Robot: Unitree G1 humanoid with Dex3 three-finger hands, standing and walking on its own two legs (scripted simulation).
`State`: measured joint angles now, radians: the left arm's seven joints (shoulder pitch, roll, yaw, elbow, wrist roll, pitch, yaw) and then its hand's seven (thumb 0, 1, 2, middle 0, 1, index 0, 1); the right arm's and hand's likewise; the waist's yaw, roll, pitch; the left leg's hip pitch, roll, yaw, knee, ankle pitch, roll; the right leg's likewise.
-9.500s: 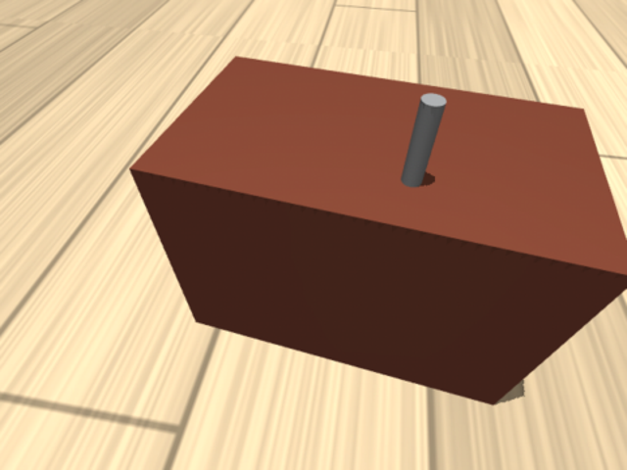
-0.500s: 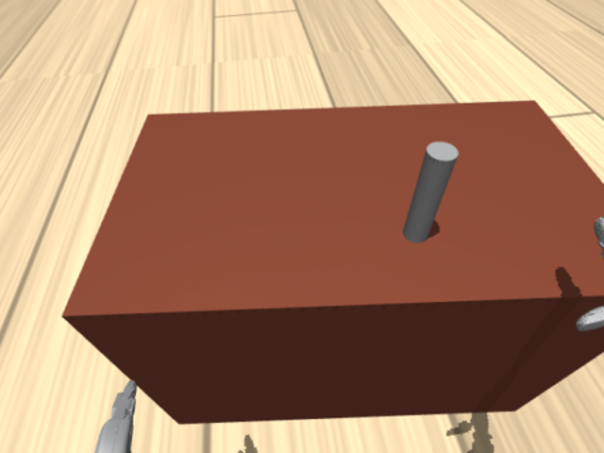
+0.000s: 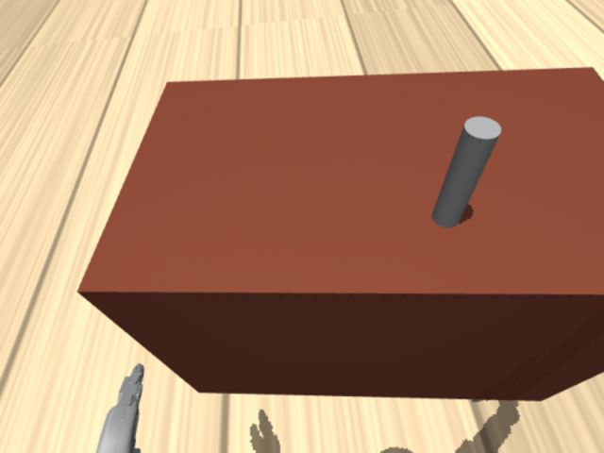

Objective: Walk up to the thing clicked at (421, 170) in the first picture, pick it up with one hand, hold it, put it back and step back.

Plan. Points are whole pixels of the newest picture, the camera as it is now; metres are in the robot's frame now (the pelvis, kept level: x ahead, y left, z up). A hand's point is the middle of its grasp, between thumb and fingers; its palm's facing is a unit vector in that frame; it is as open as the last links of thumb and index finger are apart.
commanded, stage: go down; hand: right
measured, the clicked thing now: (461, 178) +0.52 -0.20 +0.04
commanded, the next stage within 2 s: approach in 1.44 s
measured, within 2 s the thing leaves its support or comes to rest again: neither
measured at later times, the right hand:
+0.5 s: hand out of the picture +0.40 -0.38 +0.13, palm faces +0.15 +0.99 +0.02, open 17.5 cm
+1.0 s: hand out of the picture +0.43 -0.38 +0.14, palm faces +0.16 +0.99 +0.02, open 17.7 cm
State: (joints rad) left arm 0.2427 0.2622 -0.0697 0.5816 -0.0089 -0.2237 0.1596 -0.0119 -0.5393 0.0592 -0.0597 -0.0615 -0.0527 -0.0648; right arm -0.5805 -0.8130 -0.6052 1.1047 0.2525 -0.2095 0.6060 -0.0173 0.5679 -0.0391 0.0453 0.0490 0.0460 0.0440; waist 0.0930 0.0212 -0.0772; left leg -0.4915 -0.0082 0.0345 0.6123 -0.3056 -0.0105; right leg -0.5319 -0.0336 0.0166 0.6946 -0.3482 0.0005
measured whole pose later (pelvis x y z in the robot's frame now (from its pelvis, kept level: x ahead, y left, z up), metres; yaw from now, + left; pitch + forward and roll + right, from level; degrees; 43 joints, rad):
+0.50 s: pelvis +0.00 -0.01 -0.01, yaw +0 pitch +13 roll +3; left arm 0.26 0.26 -0.07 0.52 0.00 -0.22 0.13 -0.01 -0.54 0.06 -0.06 -0.06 -0.05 -0.06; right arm -0.68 -0.87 -0.61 1.17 0.20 -0.19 0.60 -0.02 0.55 -0.04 0.05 0.05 0.05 0.04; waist 0.11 0.02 -0.10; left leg -0.57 -0.01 0.04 0.68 -0.33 -0.02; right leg -0.62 -0.04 0.02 0.79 -0.39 -0.01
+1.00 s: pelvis -0.01 -0.01 -0.02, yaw +1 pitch +15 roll +4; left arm 0.29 0.27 -0.08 0.46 0.01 -0.22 0.13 -0.01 -0.54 0.06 -0.06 -0.06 -0.05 -0.06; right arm -0.84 -0.97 -0.60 1.27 0.15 -0.18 0.59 -0.02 0.61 -0.04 0.04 0.05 0.05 0.05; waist 0.14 0.01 -0.11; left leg -0.66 -0.02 0.04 0.73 -0.34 -0.02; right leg -0.71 -0.04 0.03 0.85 -0.41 -0.01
